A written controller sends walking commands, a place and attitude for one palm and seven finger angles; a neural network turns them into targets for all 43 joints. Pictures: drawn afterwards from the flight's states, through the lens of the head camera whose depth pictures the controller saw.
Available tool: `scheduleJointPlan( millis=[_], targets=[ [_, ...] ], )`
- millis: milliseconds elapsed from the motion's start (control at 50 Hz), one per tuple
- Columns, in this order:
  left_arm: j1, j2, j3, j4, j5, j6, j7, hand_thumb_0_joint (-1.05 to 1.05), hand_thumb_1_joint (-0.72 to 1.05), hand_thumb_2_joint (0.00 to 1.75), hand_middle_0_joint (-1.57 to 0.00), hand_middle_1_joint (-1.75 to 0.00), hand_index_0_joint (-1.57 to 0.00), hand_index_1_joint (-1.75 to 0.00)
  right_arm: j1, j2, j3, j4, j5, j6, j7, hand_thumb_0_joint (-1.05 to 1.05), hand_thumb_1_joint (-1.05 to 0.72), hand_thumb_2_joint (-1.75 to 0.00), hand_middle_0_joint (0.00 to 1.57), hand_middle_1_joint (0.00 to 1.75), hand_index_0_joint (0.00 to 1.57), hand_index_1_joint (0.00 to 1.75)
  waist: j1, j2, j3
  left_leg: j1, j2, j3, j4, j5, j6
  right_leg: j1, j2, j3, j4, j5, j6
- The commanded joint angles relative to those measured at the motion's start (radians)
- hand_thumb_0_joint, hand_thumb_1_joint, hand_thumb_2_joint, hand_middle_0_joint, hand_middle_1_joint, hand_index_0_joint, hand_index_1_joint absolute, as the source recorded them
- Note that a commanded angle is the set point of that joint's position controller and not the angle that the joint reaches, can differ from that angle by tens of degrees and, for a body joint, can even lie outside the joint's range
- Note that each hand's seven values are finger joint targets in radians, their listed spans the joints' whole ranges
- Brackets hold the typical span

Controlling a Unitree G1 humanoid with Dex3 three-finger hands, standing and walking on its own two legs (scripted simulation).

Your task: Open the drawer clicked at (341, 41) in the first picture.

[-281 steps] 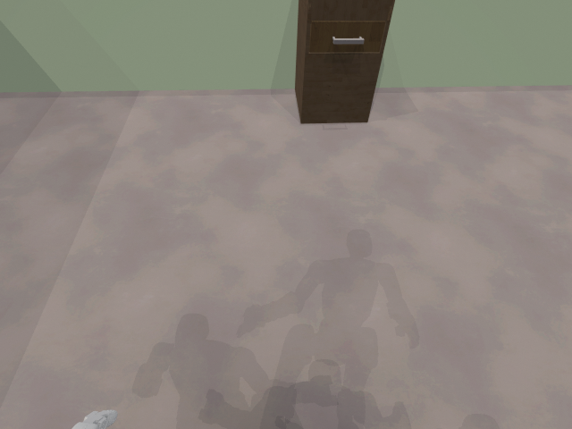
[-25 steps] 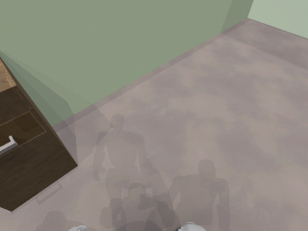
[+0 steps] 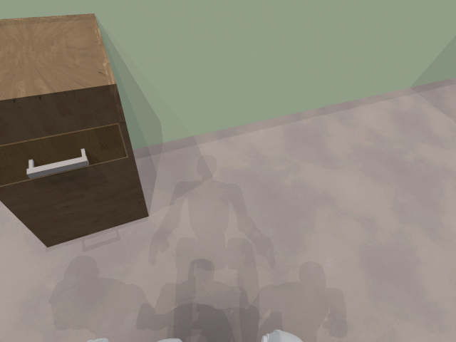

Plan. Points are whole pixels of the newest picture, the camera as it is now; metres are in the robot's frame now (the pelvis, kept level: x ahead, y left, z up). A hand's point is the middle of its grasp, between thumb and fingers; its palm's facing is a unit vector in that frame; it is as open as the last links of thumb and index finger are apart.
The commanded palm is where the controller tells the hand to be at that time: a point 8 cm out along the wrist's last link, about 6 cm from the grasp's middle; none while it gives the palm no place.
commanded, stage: turn to face it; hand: left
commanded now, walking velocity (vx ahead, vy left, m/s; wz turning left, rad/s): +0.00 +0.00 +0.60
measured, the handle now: (58, 162) +0.61 +0.53 -0.23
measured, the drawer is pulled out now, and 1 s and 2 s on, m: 0.00 0.00 0.00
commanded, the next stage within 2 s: take the last steps up to it in 0.60 s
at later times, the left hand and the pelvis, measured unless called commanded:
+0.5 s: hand out of the picture +0.05 +0.17 -0.13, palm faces +0.29 -0.91 -0.30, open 7.4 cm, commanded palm none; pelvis +0.00 -0.05 +0.01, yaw +17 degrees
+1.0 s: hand out of the picture -0.12 +0.18 -0.16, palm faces +0.46 -0.86 -0.21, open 7.4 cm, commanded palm none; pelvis -0.02 -0.01 +0.02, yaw +25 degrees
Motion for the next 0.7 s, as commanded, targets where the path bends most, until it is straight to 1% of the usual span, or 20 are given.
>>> scheduleJointPlan(
  millis=[0,40,60,100,180,220,300,320,340,360,380,400,420,440,460,480,500,540,640,680],
  targets=[
    [-0.022,0.066,0.011,-0.100,-0.003,-0.043,-0.014,0.00,0.90,0.90,-0.20,-0.30,-0.20,-0.30,0.011,-0.194,-0.027,-0.063,0.009,-0.025,-0.031,0.00,-0.90,-0.90,0.20,0.30,0.20,0.30,0.005,0.227,-0.106,0.195,0.208,-0.321,-0.378,0.395,0.085,-0.154,0.022,0.143,0.212,0.090,0.025],
    [0.000,0.068,0.007,-0.088,-0.009,-0.045,-0.012,0.00,0.90,0.90,-0.20,-0.30,-0.20,-0.30,0.037,-0.197,-0.029,-0.062,0.013,-0.030,-0.035,0.00,-0.90,-0.90,0.20,0.30,0.20,0.30,-0.002,0.171,-0.160,0.282,0.181,-0.297,-0.345,0.534,0.095,-0.136,0.040,0.147,0.176,0.101,0.036],
    [-0.005,0.072,0.005,-0.087,-0.012,-0.046,-0.010,0.00,0.90,0.90,-0.20,-0.30,-0.20,-0.30,0.047,-0.200,-0.030,-0.060,0.016,-0.029,-0.035,0.00,-0.90,-0.90,0.20,0.30,0.20,0.30,-0.006,0.140,-0.160,0.296,0.179,-0.298,-0.344,0.567,0.101,-0.128,0.044,0.147,0.158,0.103,0.039],
    [-0.015,0.072,0.001,-0.097,-0.014,-0.046,-0.003,0.00,0.90,0.90,-0.20,-0.30,-0.20,-0.30,0.077,-0.205,-0.033,-0.049,0.014,-0.026,-0.034,0.00,-0.90,-0.90,0.20,0.30,0.20,0.30,-0.019,0.139,-0.170,0.350,0.184,-0.322,-0.333,0.617,0.117,-0.122,0.053,0.156,0.100,0.078,0.046],
    [-0.046,0.075,-0.004,-0.118,-0.020,-0.044,0.004,0.00,0.90,0.90,-0.20,-0.30,-0.20,-0.30,0.091,-0.213,-0.037,-0.045,0.011,-0.013,-0.029,0.00,-0.90,-0.90,0.20,0.30,0.20,0.30,-0.037,0.185,-0.145,0.340,0.188,-0.387,-0.337,0.590,0.140,-0.076,0.069,0.164,-0.020,0.022,0.047],
    [-0.052,0.074,-0.007,-0.122,-0.022,-0.043,0.008,0.00,0.90,0.90,-0.20,-0.30,-0.20,-0.30,0.082,-0.219,-0.040,-0.045,0.009,-0.005,-0.027,0.00,-0.90,-0.90,0.20,0.30,0.20,0.30,-0.039,0.201,-0.123,0.297,0.185,-0.419,-0.340,0.547,0.144,-0.030,0.080,0.163,-0.081,0.001,0.041],
    [0.014,0.069,-0.013,-0.113,-0.027,-0.047,0.012,0.00,0.90,0.90,-0.20,-0.30,-0.20,-0.30,0.019,-0.224,-0.042,-0.061,0.006,0.007,-0.022,0.00,-0.90,-0.90,0.20,0.30,0.20,0.30,-0.010,0.221,-0.120,0.179,0.152,-0.451,-0.326,0.490,0.128,0.140,0.117,0.147,-0.270,0.023,0.016],
    [0.040,0.073,-0.011,-0.105,-0.028,-0.050,0.013,0.00,0.90,0.90,-0.20,-0.30,-0.20,-0.30,0.005,-0.223,-0.043,-0.067,0.008,0.010,-0.020,0.00,-0.90,-0.90,0.20,0.30,0.20,0.30,0.002,0.216,-0.115,0.132,0.136,-0.456,-0.317,0.457,0.115,0.203,0.127,0.140,-0.335,0.069,0.010],
    [0.084,0.078,-0.009,-0.094,-0.029,-0.054,0.015,0.00,0.90,0.90,-0.20,-0.30,-0.20,-0.30,-0.020,-0.218,-0.042,-0.072,0.012,0.012,-0.018,0.00,-0.90,-0.90,0.20,0.30,0.20,0.30,0.028,0.198,-0.122,0.076,0.115,-0.444,-0.290,0.396,0.092,0.290,0.126,0.135,-0.440,0.152,0.006],
    [0.119,0.106,-0.005,-0.087,-0.024,-0.064,0.018,0.00,0.90,0.90,-0.20,-0.30,-0.20,-0.30,-0.030,-0.198,-0.040,-0.079,0.020,0.012,-0.014,0.00,-0.90,-0.90,0.20,0.30,0.20,0.30,0.048,0.132,-0.131,-0.010,0.067,-0.416,-0.228,0.316,0.048,0.409,0.094,0.159,-0.595,0.237,-0.002],
    [0.147,0.183,0.011,-0.091,-0.007,-0.077,0.025,0.00,0.90,0.90,-0.20,-0.30,-0.20,-0.30,-0.015,-0.128,-0.031,-0.092,0.029,0.013,-0.008,0.00,-0.90,-0.90,0.20,0.30,0.20,0.30,0.060,-0.116,-0.138,-0.182,-0.055,-0.277,-0.034,0.047,-0.032,0.525,-0.128,0.374,-0.734,0.186,-0.065],
    [0.118,0.245,0.017,-0.109,0.000,-0.074,0.025,0.00,0.90,0.90,-0.20,-0.30,-0.20,-0.30,-0.035,-0.114,-0.031,-0.118,0.023,0.014,-0.010,0.00,-0.90,-0.90,0.20,0.30,0.20,0.30,0.058,-0.290,-0.090,-0.244,-0.143,-0.148,0.198,-0.229,-0.082,0.409,-0.337,0.564,-0.759,0.289,-0.177],
    [0.084,0.220,0.006,-0.125,-0.006,-0.071,0.025,0.00,0.90,0.90,-0.20,-0.30,-0.20,-0.30,-0.048,-0.157,-0.041,-0.109,0.014,0.022,-0.007,0.00,-0.90,-0.90,0.20,0.30,0.20,0.30,0.047,-0.160,-0.062,-0.195,-0.096,-0.193,0.357,-0.215,-0.070,0.273,-0.327,0.498,-0.750,0.274,-0.218],
    [0.009,0.171,0.002,-0.139,-0.007,-0.077,0.026,0.00,0.90,0.90,-0.20,-0.30,-0.20,-0.30,-0.012,-0.156,-0.044,-0.078,0.010,0.037,0.000,0.00,-0.90,-0.90,0.20,0.30,0.20,0.30,0.003,-0.150,-0.035,-0.177,-0.078,-0.205,0.439,-0.127,-0.071,0.204,-0.250,0.408,-0.769,0.167,-0.191],
    [-0.033,0.152,-0.001,-0.148,-0.009,-0.073,0.027,0.00,0.90,0.90,-0.20,-0.30,-0.20,-0.30,0.002,-0.144,-0.046,-0.060,0.010,0.045,0.003,0.00,-0.90,-0.90,0.20,0.30,0.20,0.30,-0.017,-0.145,-0.009,-0.174,-0.065,-0.182,0.483,-0.096,-0.077,0.177,-0.210,0.380,-0.759,0.174,-0.167],
    [-0.049,0.128,-0.013,-0.148,-0.010,-0.077,0.022,0.00,0.90,0.90,-0.20,-0.30,-0.20,-0.30,0.011,-0.141,-0.041,-0.041,0.008,0.045,0.007,0.00,-0.90,-0.90,0.20,0.30,0.20,0.30,-0.025,-0.122,0.018,-0.173,-0.051,-0.161,0.511,-0.038,-0.086,0.183,-0.161,0.294,-0.730,0.247,-0.155],
    [-0.033,0.114,-0.018,-0.142,-0.010,-0.083,0.019,0.00,0.90,0.90,-0.20,-0.30,-0.20,-0.30,0.021,-0.133,-0.036,-0.034,0.009,0.043,0.008,0.00,-0.90,-0.90,0.20,0.30,0.20,0.30,-0.022,-0.128,0.011,-0.179,-0.049,-0.145,0.513,-0.012,-0.095,0.215,-0.141,0.241,-0.709,0.324,-0.154],
    [0.029,0.115,-0.019,-0.121,-0.007,-0.088,0.019,0.00,0.90,0.90,-0.20,-0.30,-0.20,-0.30,0.000,-0.120,-0.030,-0.033,0.013,0.040,0.008,0.00,-0.90,-0.90,0.20,0.30,0.20,0.30,0.003,-0.126,-0.021,-0.177,-0.048,-0.125,0.460,-0.013,-0.108,0.294,-0.134,0.211,-0.681,0.420,-0.164],
    [0.144,0.146,-0.011,-0.071,0.002,-0.086,0.017,0.00,0.90,0.90,-0.20,-0.30,-0.20,-0.30,-0.087,-0.104,-0.014,-0.040,0.019,0.038,0.002,0.00,-0.90,-0.90,0.20,0.30,0.20,0.30,0.058,-0.128,-0.041,-0.119,-0.042,-0.083,0.261,-0.094,-0.116,0.376,-0.168,0.214,-0.655,0.538,-0.198],
    [0.161,0.162,-0.006,-0.054,0.008,-0.085,0.017,0.00,0.90,0.90,-0.20,-0.30,-0.20,-0.30,-0.106,-0.091,-0.004,-0.043,0.025,0.030,-0.001,0.00,-0.90,-0.90,0.20,0.30,0.20,0.30,0.069,-0.152,-0.063,-0.077,-0.043,-0.067,0.147,-0.140,-0.109,0.409,-0.186,0.214,-0.627,0.632,-0.216]
  ],
)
